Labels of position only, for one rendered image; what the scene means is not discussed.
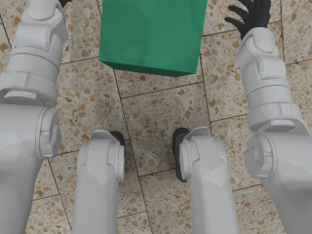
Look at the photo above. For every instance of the right robot thigh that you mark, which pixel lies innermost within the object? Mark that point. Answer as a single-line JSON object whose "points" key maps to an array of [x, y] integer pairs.
{"points": [[212, 201]]}

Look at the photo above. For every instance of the left robot foot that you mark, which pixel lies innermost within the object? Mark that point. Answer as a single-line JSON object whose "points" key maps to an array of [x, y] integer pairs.
{"points": [[120, 138]]}

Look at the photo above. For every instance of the robot left forearm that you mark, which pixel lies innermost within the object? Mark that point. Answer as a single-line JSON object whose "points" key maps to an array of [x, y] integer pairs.
{"points": [[34, 62]]}

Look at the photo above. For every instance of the carton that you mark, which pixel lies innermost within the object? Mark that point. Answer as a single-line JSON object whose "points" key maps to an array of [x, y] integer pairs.
{"points": [[159, 37]]}

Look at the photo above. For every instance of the robot right upper arm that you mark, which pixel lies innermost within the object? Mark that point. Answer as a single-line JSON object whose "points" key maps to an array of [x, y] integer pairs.
{"points": [[282, 161]]}

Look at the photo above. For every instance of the robot left upper arm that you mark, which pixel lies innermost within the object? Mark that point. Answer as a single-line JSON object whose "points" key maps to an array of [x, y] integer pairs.
{"points": [[29, 134]]}

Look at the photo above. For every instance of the robot right forearm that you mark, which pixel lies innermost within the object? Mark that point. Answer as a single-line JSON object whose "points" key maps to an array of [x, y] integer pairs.
{"points": [[267, 90]]}

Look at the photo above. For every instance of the robot right hand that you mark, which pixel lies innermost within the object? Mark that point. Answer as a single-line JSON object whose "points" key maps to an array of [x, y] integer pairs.
{"points": [[257, 15]]}

